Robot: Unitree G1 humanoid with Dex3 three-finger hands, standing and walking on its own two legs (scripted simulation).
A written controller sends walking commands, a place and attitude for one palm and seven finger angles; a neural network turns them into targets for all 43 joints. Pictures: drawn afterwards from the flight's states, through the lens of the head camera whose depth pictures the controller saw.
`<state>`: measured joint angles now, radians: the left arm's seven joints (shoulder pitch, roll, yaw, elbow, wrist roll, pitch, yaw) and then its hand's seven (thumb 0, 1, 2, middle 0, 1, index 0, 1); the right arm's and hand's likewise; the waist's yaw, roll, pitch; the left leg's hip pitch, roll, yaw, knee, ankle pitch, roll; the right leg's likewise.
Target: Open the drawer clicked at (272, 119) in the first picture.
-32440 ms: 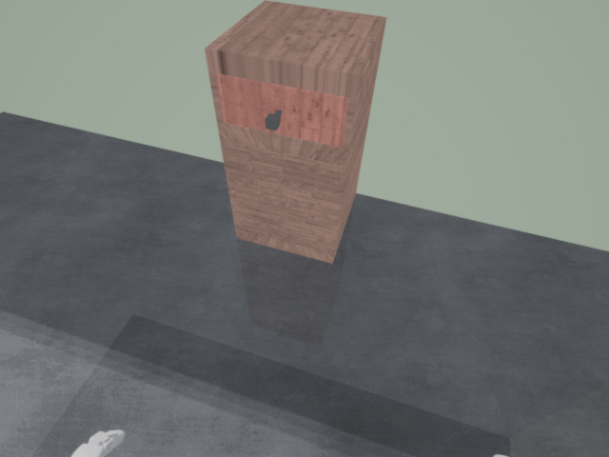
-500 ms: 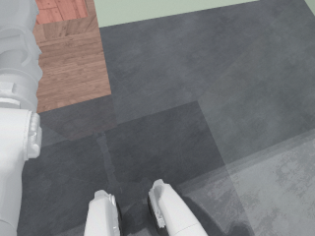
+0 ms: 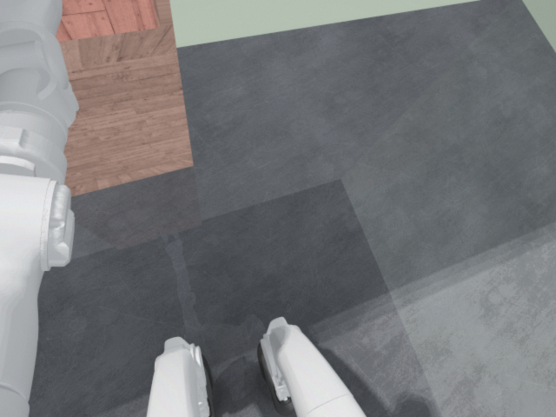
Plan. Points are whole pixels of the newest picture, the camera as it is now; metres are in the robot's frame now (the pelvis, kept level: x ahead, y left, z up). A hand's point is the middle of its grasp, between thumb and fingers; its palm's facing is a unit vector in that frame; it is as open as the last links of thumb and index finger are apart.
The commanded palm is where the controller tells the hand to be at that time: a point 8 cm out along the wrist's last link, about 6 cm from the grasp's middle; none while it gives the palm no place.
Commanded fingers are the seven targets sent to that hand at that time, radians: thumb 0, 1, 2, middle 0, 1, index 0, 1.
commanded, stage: lift the hand off the handle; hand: left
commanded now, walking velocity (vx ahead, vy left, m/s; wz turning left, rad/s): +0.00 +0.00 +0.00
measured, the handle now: out of the picture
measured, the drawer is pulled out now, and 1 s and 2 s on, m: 0.01 0.01 0.01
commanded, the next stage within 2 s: none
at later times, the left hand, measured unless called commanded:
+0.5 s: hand (24, 16) +0.62 +0.18 +0.06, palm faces -0.05 -0.04 -1.00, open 13.7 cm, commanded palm +0.62 +0.15 +0.09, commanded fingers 0.00 -0.50 0.30 -0.30 -1.20 -0.30 -1.20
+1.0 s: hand out of the picture +0.62 +0.19 +0.09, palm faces -0.06 -0.05 -1.00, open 13.7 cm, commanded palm +0.62 +0.16 +0.13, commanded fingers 0.00 -0.50 0.30 -0.30 -1.20 -0.30 -1.20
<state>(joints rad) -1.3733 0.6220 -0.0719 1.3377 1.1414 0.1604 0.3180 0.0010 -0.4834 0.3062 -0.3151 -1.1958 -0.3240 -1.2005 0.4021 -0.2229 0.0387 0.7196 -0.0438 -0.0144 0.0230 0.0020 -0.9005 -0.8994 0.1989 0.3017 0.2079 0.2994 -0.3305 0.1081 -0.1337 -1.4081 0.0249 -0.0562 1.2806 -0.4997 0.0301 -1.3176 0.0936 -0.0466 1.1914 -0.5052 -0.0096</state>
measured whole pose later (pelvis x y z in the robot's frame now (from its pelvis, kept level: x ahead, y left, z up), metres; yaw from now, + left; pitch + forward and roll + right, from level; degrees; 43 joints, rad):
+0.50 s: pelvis +0.01 +0.00 +0.02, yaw +1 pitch +34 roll -6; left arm -1.34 0.61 -0.08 1.30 1.11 0.17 0.26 0.00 -0.48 0.31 -0.32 -1.20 -0.33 -1.21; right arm 0.44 -0.22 0.03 0.73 -0.03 0.02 0.02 0.00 -0.90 -0.90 0.20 0.30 0.21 0.30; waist -0.31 0.11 -0.12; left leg -1.29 0.03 -0.05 1.18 -0.48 0.03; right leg -1.20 0.09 -0.04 1.09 -0.48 -0.01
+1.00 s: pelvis +0.03 +0.00 +0.05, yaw +1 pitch +31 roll -5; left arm -1.29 0.58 -0.07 1.29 1.09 0.17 0.26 0.00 -0.48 0.31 -0.32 -1.20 -0.34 -1.21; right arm 0.44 -0.23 0.00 0.73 -0.03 0.03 0.02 0.00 -0.90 -0.90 0.20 0.30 0.21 0.30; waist -0.29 0.10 -0.12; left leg -1.14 0.02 -0.04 1.05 -0.45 0.03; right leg -1.05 0.09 -0.02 0.95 -0.44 -0.01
